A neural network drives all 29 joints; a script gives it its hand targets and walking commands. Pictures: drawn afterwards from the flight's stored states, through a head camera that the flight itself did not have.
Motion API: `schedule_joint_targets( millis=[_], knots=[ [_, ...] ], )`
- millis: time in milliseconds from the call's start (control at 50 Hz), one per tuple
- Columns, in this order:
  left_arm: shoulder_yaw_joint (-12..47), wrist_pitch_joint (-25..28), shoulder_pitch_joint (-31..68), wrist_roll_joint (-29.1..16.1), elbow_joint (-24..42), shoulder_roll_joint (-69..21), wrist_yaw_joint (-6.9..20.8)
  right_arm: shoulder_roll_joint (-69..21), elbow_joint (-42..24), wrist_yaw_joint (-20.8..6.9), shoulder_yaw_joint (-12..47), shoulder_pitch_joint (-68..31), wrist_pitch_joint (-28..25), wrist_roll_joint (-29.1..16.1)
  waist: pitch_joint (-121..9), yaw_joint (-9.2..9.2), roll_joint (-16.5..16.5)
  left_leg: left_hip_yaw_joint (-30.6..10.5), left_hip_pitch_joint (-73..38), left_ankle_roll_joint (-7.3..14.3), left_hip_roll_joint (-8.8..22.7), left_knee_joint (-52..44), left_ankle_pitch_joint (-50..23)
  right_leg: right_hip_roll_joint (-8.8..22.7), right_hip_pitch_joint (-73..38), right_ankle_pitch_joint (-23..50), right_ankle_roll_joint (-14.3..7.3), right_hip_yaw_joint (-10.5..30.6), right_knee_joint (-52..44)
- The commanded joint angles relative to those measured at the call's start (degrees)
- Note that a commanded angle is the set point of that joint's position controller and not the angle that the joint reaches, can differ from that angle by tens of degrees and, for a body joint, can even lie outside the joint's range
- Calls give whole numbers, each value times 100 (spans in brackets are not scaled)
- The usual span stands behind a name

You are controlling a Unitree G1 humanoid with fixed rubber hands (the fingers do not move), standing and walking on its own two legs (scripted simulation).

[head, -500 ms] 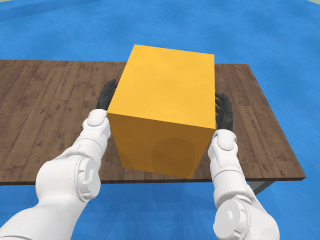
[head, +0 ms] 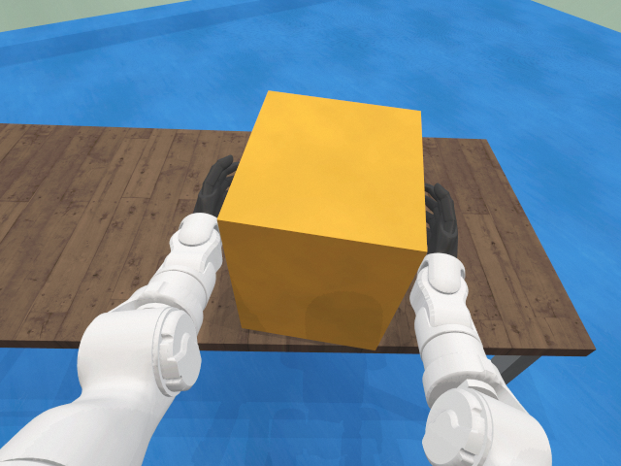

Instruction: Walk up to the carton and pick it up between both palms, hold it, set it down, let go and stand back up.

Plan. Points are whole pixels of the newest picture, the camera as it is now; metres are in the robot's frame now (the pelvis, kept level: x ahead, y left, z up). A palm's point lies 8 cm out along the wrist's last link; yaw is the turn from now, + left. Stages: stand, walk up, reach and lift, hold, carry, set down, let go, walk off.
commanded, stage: reach and lift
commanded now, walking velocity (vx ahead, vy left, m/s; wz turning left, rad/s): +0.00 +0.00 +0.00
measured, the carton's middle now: (324, 227) +0.45 -0.01 +0.05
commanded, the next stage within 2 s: none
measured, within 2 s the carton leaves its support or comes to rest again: neither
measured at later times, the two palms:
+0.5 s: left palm (202, 192) +0.42 +0.15 +0.15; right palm (451, 225) +0.38 -0.16 +0.13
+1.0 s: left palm (191, 176) +0.40 +0.15 +0.19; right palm (461, 199) +0.38 -0.16 +0.17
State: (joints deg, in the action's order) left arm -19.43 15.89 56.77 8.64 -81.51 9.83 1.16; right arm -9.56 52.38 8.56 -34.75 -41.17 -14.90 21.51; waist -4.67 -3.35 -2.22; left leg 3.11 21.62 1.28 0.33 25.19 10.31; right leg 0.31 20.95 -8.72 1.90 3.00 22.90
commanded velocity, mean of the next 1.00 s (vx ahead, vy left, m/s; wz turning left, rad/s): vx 0.00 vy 0.00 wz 0.00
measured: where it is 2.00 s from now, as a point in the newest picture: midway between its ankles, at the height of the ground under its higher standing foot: outside the picture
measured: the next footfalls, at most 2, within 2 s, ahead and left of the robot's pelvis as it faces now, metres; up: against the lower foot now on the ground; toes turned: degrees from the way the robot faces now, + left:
none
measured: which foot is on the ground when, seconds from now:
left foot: down 0.00-1.00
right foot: down 0.00-1.00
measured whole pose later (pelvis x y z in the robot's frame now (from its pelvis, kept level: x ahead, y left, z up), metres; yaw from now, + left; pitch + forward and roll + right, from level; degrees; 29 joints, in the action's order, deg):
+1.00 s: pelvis -0.01 -0.01 +0.00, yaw +0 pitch -2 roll +0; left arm -14.6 -20.0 53.0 8.6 -51.3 6.7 -2.9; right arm 1.6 52.4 10.3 -13.3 -47.3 7.1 -1.6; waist -4.4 -1.0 -3.0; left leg 3.1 10.5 0.8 0.3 21.3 8.7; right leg 0.2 11.3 -8.7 1.0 3.0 22.1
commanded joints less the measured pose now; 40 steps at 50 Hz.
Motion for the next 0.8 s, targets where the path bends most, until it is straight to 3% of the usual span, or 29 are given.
schedule_joint_targets(
  millis=[0,200,380,440,520,560,640,740,780],
  knots=[
    [1406,42,4013,83,1609,-3681,494,-2906,60,-984,2837,-4094,-64,-188,-3470,119,594,224,-1369,-311,75,-528,-1473,-164,-1593,1358,-188,-777,-383],
    [1738,-371,3786,-240,2109,-3973,432,-2925,-228,-922,3583,-4250,394,-990,-3445,152,533,101,-1801,-347,35,-423,-1942,-261,-1668,1423,-226,-671,-439],
    [1848,-1079,3961,-395,2790,-4173,428,-2904,-895,-834,4057,-4978,865,-1718,-3136,258,414,-20,-1947,-264,-47,-517,-1661,-265,-1880,1105,-227,-599,-539],
    [2033,-1361,3988,-512,3077,-4314,388,-2853,-981,-811,4100,-5078,1041,-1951,-3007,183,386,-83,-2114,-284,-55,-521,-1637,-287,-1831,983,-233,-607,-594],
    [1825,-1822,3911,-436,3160,-4324,397,-2721,-1043,-799,4073,-5273,1315,-2118,-2591,260,198,-98,-2014,-182,-91,-705,-1024,-263,-1860,475,-216,-576,-707],
    [1824,-1990,4066,-457,3312,-4313,385,-2632,-1012,-809,3922,-5405,1423,-2144,-2529,166,186,-116,-2024,-182,-94,-742,-888,-248,-1879,415,-217,-595,-726],
    [1519,-2408,3905,-262,3328,-4231,389,-2438,-749,-848,3711,-5374,1702,-2175,-1903,213,86,-129,-1938,-131,-91,-957,-372,-248,-1863,-50,-234,-612,-826],
    [1588,-2763,3879,-262,3863,-4375,346,-2303,-924,-886,3716,-5503,1836,-2295,-2123,165,159,-153,-2089,-191,-104,-943,-660,-299,-1981,207,-242,-664,-794],
    [1710,-2883,3873,-319,4171,-4473,293,-2319,-1039,-902,3870,-5588,1859,-2416,-2341,238,233,-161,-2174,-226,-113,-893,-845,-320,-1990,300,-239,-654,-777]
  ],
)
